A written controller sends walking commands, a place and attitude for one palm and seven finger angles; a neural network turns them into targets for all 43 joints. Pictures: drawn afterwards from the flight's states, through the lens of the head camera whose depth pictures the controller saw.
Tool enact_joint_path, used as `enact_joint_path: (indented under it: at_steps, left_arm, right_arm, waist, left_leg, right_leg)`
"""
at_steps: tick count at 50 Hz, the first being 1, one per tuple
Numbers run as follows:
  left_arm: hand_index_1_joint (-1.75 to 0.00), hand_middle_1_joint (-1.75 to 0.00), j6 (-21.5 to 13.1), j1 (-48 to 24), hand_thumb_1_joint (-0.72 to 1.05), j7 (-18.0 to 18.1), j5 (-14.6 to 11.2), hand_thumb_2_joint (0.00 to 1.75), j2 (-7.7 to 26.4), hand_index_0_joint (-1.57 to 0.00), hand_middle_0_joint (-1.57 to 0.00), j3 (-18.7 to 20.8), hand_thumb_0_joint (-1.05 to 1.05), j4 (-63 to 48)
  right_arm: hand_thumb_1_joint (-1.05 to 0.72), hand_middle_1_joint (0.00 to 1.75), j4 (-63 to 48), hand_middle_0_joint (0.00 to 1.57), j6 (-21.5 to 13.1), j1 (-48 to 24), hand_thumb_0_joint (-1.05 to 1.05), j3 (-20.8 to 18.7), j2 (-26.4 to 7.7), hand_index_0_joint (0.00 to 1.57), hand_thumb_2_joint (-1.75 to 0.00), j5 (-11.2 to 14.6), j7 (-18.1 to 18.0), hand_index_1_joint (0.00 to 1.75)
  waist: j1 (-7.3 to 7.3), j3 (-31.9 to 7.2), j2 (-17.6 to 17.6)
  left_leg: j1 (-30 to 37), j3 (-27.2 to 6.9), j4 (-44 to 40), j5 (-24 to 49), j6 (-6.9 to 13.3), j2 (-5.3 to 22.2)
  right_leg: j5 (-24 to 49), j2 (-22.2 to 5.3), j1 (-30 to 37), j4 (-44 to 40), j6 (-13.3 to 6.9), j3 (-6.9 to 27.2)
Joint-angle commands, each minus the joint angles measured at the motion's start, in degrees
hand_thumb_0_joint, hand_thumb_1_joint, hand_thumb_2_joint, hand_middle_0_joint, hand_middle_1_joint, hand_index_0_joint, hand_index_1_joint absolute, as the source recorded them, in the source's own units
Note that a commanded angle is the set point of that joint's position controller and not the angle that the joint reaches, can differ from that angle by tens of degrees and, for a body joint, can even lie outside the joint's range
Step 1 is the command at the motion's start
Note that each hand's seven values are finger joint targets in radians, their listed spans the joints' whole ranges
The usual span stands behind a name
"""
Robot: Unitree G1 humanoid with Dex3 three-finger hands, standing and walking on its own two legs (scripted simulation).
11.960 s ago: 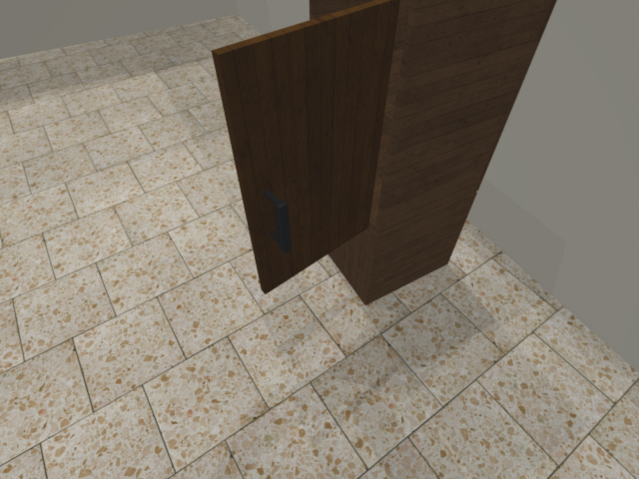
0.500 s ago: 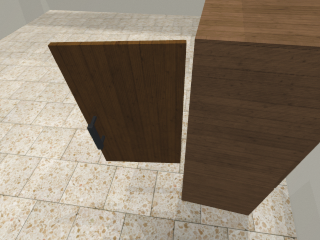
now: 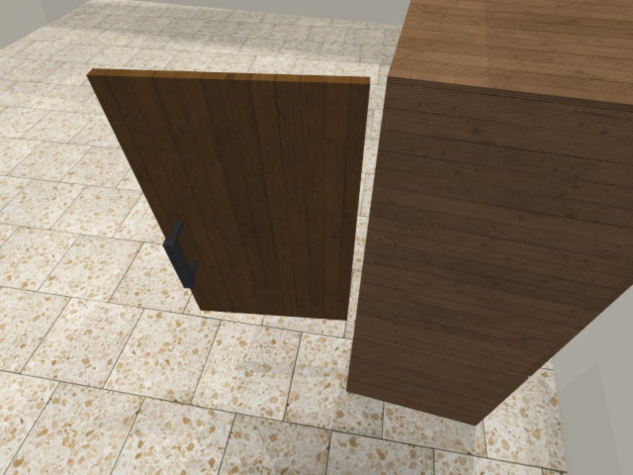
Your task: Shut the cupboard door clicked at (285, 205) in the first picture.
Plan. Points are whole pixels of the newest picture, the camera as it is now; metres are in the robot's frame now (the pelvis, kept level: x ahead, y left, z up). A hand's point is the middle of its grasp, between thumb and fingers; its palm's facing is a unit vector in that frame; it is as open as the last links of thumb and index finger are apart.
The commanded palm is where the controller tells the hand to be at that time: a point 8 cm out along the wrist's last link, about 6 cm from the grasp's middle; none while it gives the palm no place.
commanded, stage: look again from close up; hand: left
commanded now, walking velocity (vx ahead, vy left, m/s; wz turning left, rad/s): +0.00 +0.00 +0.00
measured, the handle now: (183, 255) +0.49 +0.29 -0.09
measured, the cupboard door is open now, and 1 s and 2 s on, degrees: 100 100 100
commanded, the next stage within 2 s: shuffle to correct the standing spot in 0.48 s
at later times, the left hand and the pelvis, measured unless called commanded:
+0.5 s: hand out of the picture -0.01 +0.18 -0.17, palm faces +0.04 -0.98 -0.20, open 7.3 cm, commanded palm none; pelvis +0.00 +0.01 +0.00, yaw +0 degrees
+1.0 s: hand out of the picture +0.01 +0.22 -0.18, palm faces +0.08 -0.97 -0.22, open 7.4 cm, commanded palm none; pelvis +0.01 +0.04 -0.01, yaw +0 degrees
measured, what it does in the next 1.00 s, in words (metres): stands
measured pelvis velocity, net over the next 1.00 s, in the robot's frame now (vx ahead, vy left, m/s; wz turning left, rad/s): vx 0.01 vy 0.04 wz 0.01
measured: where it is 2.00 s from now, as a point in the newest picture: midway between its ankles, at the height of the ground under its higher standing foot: outside the picture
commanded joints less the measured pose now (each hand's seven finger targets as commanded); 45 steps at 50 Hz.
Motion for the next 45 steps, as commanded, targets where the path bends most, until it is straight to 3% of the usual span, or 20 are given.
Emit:
enact_joint_path:
  at_steps: [1,29,34,39,41,43,45]
  left_arm:
    - [-0.3,-0.3,-0.6,3.3,0.9,0.3,-0.1,0.9,6.3,-0.2,-0.2,1.1,0.0,-1.4]
    - [-0.3,-0.3,-0.2,3.3,0.9,0.3,0.1,0.9,5.6,-0.2,-0.2,1.5,0.0,-1.7]
    - [-0.3,-0.3,-0.2,4.2,0.9,0.4,0.4,0.9,7.1,-0.2,-0.2,2.4,0.0,-2.3]
    - [-0.3,-0.3,0.4,4.8,0.9,0.6,0.7,0.9,9.4,-0.2,-0.2,4.2,0.0,-3.8]
    - [-0.3,-0.3,0.6,3.9,0.9,0.7,0.8,0.9,9.7,-0.2,-0.2,4.7,0.0,-4.7]
    - [-0.3,-0.3,1.0,2.7,0.9,0.6,0.9,0.9,9.0,-0.2,-0.2,4.9,0.0,-5.7]
    - [-0.3,-0.3,1.4,1.6,0.9,0.4,1.0,0.9,6.9,-0.2,-0.2,4.6,0.0,-7.0]
  right_arm:
    - [-0.9,0.3,-0.8,0.2,-0.8,4.9,0.0,-0.4,-4.3,0.2,-0.9,0.1,-0.3,0.3]
    - [-0.9,0.3,-0.7,0.2,-1.2,4.2,0.0,-0.6,-4.3,0.2,-0.9,0.0,-0.5,0.3]
    - [-0.9,0.3,-1.6,0.2,-0.2,5.1,0.0,-0.9,-4.5,0.2,-0.9,-0.3,-0.1,0.3]
    - [-0.9,0.3,-3.4,0.2,0.8,5.3,0.0,-1.4,-3.7,0.2,-0.9,-0.5,0.3,0.3]
    - [-0.9,0.3,-3.7,0.2,0.6,6.2,0.0,-1.4,-3.6,0.2,-0.9,-0.5,0.5,0.3]
    - [-0.9,0.3,-3.7,0.2,0.4,7.1,0.0,-1.6,-4.0,0.2,-0.9,-0.6,0.5,0.3]
    - [-0.9,0.3,-4.1,0.2,0.1,8.2,0.0,-2.0,-6.2,0.2,-0.9,-0.7,0.4,0.3]
  waist:
    - [0.08,2.2,-0.8]
    - [0.43,2.6,-0.3]
    - [0.92,1.9,-2.3]
    - [1.21,3.6,-7.0]
    - [0.73,3.5,-7.9]
    - [0.26,3.7,-3.1]
    - [0.05,2.8,5.0]
  left_leg:
    - [-5.3,-2.5,-3.6,7.8,2.6,2.8]
    - [-5.1,-3.5,-5.0,9.7,3.1,3.0]
    - [-7.5,-1.8,-1.6,3.2,2.8,0.9]
    - [-10.5,0.1,4.4,-2.6,2.4,-1.2]
    - [-9.3,-0.1,3.5,-1.6,2.5,-1.1]
    - [-7.3,-1.0,0.9,1.3,2.9,-0.7]
    - [-5.9,-6.3,-1.8,8.1,5.2,3.5]
  right_leg:
    - [10.8,-7.0,2.7,-5.2,-0.8,6.7]
    - [10.1,-6.6,2.8,-4.3,-0.4,5.7]
    - [3.7,-9.4,3.1,-4.8,-2.0,8.5]
    - [-5.4,-14.6,0.2,-8.5,-5.1,14.5]
    - [-4.1,-14.9,-1.4,-6.9,-5.2,13.8]
    - [-3.4,-12.3,-3.4,-2.3,-4.0,10.3]
    - [-4.5,-6.9,-5.1,5.8,-1.5,3.6]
